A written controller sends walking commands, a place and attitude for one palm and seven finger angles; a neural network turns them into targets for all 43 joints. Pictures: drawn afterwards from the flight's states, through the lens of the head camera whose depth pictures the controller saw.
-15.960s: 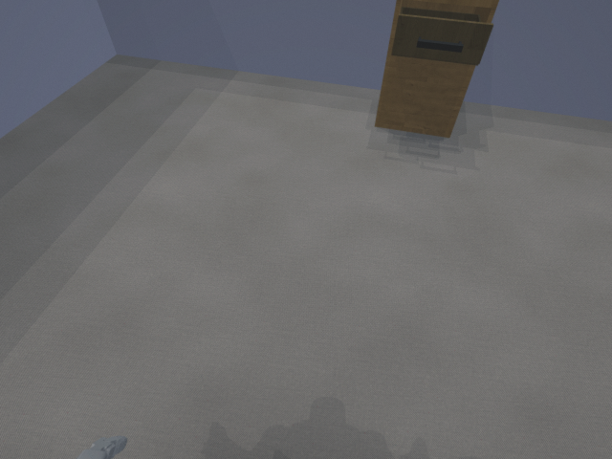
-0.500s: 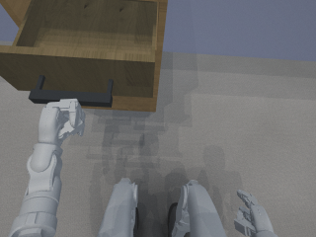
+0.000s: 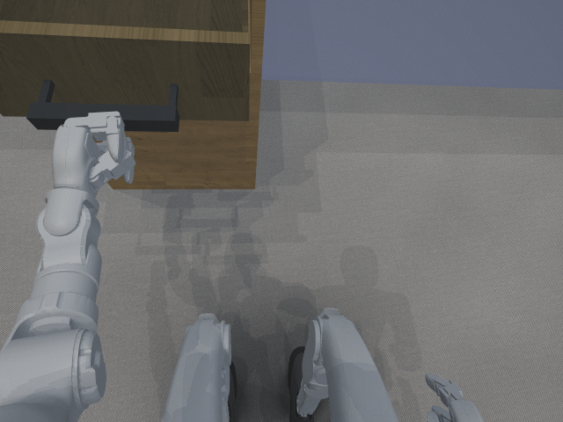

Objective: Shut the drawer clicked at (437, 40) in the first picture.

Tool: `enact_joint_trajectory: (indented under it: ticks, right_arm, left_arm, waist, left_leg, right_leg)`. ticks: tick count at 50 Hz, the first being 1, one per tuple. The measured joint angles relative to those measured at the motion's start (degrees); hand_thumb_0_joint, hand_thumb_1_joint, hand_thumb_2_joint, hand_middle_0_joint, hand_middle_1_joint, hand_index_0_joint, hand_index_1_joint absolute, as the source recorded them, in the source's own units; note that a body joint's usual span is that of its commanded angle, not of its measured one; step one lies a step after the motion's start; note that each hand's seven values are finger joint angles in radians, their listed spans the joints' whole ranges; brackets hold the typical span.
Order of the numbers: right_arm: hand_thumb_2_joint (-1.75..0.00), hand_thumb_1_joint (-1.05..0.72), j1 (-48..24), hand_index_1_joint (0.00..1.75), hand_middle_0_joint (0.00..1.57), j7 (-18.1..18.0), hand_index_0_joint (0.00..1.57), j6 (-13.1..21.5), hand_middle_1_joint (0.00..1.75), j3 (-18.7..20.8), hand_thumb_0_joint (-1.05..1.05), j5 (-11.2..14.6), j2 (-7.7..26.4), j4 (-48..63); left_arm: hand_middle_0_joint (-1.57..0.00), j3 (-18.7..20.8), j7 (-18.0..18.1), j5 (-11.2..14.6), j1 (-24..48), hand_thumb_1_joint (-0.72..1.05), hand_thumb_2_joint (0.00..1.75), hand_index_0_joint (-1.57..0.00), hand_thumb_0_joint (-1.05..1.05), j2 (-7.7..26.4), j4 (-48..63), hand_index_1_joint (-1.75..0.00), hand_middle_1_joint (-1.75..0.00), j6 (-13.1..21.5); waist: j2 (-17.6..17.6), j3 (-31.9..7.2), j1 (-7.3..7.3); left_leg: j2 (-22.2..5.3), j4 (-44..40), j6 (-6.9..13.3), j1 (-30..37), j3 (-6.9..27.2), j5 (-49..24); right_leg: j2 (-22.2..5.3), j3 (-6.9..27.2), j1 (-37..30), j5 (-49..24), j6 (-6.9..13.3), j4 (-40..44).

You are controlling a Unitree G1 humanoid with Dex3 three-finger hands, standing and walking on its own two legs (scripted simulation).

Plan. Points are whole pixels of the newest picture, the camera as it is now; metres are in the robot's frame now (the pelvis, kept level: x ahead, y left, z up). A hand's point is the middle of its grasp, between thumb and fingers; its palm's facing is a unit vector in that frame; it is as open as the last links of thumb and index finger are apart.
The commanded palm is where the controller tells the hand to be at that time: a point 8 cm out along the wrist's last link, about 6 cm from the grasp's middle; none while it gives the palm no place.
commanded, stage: push the drawer shut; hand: left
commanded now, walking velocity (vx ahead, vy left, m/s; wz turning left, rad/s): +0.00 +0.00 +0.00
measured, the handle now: (109, 103) +0.54 +0.24 +0.01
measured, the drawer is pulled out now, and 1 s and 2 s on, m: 0.11 0.00 0.00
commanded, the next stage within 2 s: pull the fist back off the drawer in 1.30 s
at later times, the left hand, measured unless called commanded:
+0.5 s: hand (134, 118) +0.52 +0.20 +0.01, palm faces +0.03 -1.00 -0.06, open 3.1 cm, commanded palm +0.52 +0.22 +0.02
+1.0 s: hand (133, 87) +0.57 +0.21 +0.01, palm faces +0.02 -1.00 -0.05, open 3.1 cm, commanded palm +0.59 +0.22 +0.02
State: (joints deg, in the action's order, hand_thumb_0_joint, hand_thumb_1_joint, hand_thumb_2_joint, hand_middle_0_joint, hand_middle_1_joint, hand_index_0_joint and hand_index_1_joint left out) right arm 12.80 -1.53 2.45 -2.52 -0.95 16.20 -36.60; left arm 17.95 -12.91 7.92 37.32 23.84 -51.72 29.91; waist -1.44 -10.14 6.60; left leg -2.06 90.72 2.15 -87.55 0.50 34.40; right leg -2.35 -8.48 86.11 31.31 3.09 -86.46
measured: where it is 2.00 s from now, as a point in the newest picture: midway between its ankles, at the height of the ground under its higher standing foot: (262, 411)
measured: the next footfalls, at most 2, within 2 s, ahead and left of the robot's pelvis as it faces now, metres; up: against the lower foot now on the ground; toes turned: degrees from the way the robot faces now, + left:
none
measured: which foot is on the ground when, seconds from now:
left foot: down 0.00-1.00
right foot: down 0.00-1.00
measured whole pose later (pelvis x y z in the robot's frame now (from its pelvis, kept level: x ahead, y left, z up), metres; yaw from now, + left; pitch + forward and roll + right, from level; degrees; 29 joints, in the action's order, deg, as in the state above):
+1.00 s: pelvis +0.00 +0.00 -0.02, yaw -3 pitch +36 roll -7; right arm 15.5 0.6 -3.5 -5.6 -3.2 15.6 -35.3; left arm 25.5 -14.4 0.9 60.9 38.5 -67.1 25.7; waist -1.9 -7.7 13.6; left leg -3.4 94.2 2.4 -95.4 2.3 35.4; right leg -0.8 -10.0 92.9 30.9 2.9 -87.5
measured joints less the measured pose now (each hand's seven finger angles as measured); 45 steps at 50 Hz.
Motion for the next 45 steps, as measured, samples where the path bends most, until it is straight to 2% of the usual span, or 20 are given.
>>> enact_joint_trajectory:
  ticks: [10,22,35,45]
  right_arm:
    - [-0.90,-0.90,1.46,0.30,0.20,0.95,0.20,-1.90,0.30,-0.39,0.01,-0.70,-0.22,-0.26]
    - [-0.90,-0.90,0.94,0.30,0.20,1.64,0.20,-3.77,0.30,-0.92,0.01,-1.40,-0.42,0.05]
    - [-0.90,-0.90,0.97,0.30,0.20,1.99,0.20,-5.23,0.30,-1.73,0.01,-1.88,-0.47,0.70]
    - [-0.90,-0.90,1.75,0.30,0.20,2.01,0.20,-5.77,0.30,-2.63,0.01,-2.10,-0.56,1.18]
  left_arm:
    - [-1.40,1.82,0.34,-1.70,5.37,0.84,0.97,-1.40,0.00,1.82,-5.82,-1.60,-1.60,1.30]
    - [-1.40,3.13,1.12,-3.47,11.26,0.85,0.98,-1.40,0.00,4.28,-9.66,-1.60,-1.60,0.62]
    - [-1.40,4.91,0.92,-5.13,17.21,0.84,0.97,-1.40,0.01,8.36,-12.68,-1.60,-1.60,-1.30]
    - [-1.40,6.97,-0.43,-6.50,21.94,0.81,0.96,-1.40,0.01,13.04,-14.70,-1.60,-1.60,-3.67]
  waist:
    - [-0.17,0.32,1.35]
    - [-0.28,0.76,2.69]
    - [-0.31,1.45,4.49]
    - [-0.45,2.15,6.49]
  left_leg:
    - [-0.08,0.19,0.45,-0.85,-0.33,0.20]
    - [-0.25,0.88,0.49,-2.58,0.07,0.53]
    - [-0.69,1.88,0.18,-4.66,1.00,0.91]
    - [-1.23,3.02,0.16,-6.90,1.59,1.05]
  right_leg:
    - [0.13,0.36,0.86,-0.12,-0.47,0.07]
    - [0.35,0.04,2.33,0.00,-0.54,-0.18]
    - [0.86,-0.79,4.04,0.13,-0.20,-0.55]
    - [1.40,-1.32,5.98,-0.18,-0.11,-0.96]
